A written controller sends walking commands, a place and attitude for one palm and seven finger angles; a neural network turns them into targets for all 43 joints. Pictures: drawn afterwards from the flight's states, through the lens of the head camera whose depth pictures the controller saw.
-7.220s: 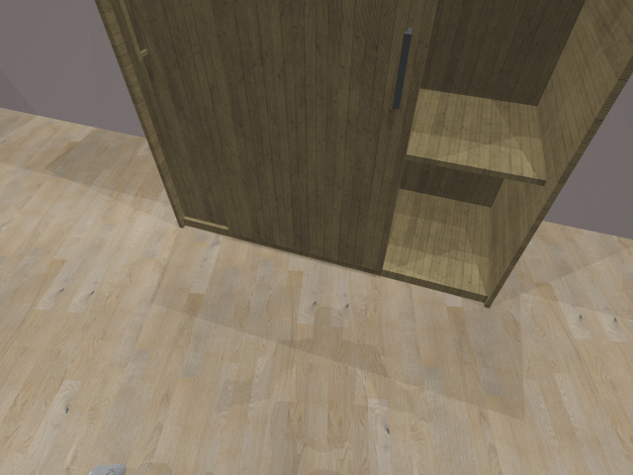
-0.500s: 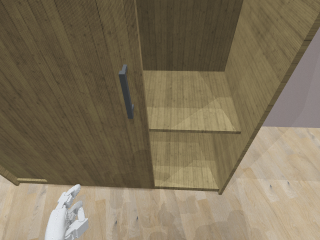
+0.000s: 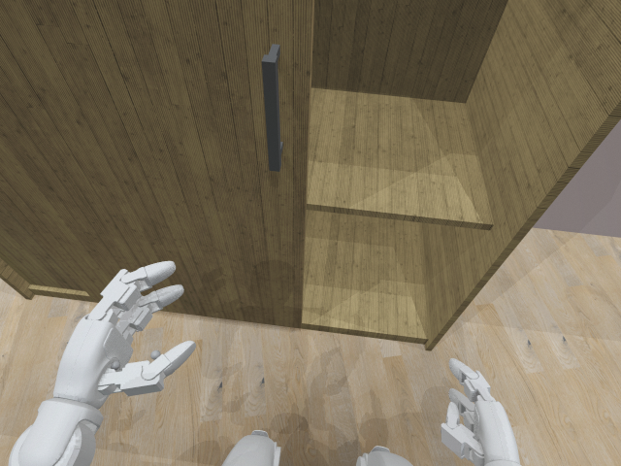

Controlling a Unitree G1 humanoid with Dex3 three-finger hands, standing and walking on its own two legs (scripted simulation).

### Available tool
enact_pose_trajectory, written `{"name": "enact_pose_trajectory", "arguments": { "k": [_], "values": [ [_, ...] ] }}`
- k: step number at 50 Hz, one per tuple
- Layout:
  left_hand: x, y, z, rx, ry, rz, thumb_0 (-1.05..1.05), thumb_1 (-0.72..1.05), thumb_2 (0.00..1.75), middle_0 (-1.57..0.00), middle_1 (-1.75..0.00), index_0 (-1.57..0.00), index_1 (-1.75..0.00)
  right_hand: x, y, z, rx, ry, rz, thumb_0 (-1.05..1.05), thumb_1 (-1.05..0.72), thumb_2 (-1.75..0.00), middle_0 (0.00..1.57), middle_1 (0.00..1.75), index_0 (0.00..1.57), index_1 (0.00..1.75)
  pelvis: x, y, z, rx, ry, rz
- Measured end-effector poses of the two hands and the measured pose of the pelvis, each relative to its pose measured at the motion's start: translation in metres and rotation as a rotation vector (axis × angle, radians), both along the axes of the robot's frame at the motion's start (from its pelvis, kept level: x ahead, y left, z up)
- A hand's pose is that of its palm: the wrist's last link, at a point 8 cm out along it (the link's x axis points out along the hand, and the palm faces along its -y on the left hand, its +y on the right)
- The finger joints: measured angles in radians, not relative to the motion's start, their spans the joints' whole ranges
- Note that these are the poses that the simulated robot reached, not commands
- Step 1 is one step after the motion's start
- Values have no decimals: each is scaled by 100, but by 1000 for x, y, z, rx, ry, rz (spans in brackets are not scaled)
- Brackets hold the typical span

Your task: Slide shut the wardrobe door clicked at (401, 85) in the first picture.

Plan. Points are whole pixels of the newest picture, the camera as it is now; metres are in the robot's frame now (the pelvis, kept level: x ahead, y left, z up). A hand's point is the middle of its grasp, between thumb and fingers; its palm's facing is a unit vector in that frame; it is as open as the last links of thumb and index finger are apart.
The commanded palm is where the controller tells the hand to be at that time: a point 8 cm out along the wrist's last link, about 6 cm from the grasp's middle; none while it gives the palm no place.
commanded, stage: raise the hand with hooked fingers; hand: left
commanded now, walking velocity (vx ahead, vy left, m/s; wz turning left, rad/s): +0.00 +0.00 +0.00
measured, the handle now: (275, 113) +0.54 +0.11 +0.15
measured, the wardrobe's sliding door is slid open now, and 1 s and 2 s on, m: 0.40 0.40 0.40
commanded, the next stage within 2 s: move the hooked fingers beside the handle in 1.44 s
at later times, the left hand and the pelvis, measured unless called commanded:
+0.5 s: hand (107, 292) +0.26 +0.25 +0.11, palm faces +0.00 -1.00 -0.07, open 13.0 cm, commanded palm +0.24 +0.30 +0.13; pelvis +0.02 +0.02 +0.03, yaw -1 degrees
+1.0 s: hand (71, 217) +0.31 +0.28 +0.17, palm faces +0.04 -1.00 -0.06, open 14.0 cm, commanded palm +0.28 +0.32 +0.17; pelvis +0.04 +0.01 +0.05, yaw -1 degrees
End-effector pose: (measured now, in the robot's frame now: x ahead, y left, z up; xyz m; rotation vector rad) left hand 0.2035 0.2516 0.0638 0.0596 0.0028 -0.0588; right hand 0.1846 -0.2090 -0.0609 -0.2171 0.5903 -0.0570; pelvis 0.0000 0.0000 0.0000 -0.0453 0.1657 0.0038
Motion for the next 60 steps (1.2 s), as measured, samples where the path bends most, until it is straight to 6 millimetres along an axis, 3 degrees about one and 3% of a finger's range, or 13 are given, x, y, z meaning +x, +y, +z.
{"name": "enact_pose_trajectory", "arguments": {
  "k": [6,12,21,28,34,41,50,60],
  "values": [
    [19,15,15,-6,71,27,1,19,60,-25,-75,-25,-76,-38,2,-2,38,81,-87,2,-90,-90,21,30,21,30,5,6,15,12,-11,-23],
    [22,29,27,10,44,59,1,5,54,-26,-84,-26,-85,-51,-17,6,-20,106,-116,2,-90,-90,21,30,20,30,10,12,22,15,-20,-27],
    [31,42,41,9,16,56,0,-16,45,-27,-98,-27,-98,-27,-34,32,-92,28,-115,2,-90,-90,20,30,20,29,17,16,31,11,-47,-21],
    [45,54,61,9,-5,67,0,-32,38,-28,-108,-28,-109,0,-20,46,-64,-38,-73,2,-91,-90,20,30,20,29,24,15,38,11,-71,-17],
    [56,64,76,7,-1,81,-1,-43,33,-29,-115,-29,-116,12,-7,49,-29,-49,-44,1,-90,-90,20,30,20,30,29,14,44,13,-87,-15],
    [68,74,91,4,-3,94,-1,-48,31,-30,-119,-30,-119,10,-7,46,-24,-15,-41,1,-90,-90,21,30,20,30,33,12,49,16,-101,-13],
    [87,82,110,2,-16,95,-1,-50,30,-30,-119,-30,-120,-1,-24,46,-45,19,-83,2,-90,-90,21,30,20,30,36,7,55,23,-114,-17],
    [91,69,104,-7,3,82,-1,-50,30,-30,-120,-30,-120,-7,-40,48,-58,22,-117,2,-90,-90,20,30,20,30,38,4,57,29,-113,-30]
  ]
}}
